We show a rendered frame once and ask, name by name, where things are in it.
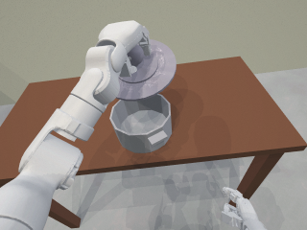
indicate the pot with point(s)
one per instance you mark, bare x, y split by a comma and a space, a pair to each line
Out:
142, 126

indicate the left robot hand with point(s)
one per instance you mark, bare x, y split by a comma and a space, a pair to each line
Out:
129, 33

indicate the robot left upper arm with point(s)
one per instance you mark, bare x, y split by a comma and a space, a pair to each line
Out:
25, 201

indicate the right robot hand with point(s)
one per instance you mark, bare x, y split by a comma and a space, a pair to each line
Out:
235, 216

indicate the lid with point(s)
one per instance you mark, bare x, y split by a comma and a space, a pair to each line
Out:
153, 74

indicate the robot right forearm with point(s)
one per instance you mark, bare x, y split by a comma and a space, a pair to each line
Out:
253, 224

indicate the knob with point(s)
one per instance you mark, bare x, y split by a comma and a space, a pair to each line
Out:
136, 54

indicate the robot left forearm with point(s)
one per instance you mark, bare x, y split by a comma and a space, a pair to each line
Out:
98, 86

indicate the table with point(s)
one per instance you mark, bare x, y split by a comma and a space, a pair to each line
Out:
219, 110

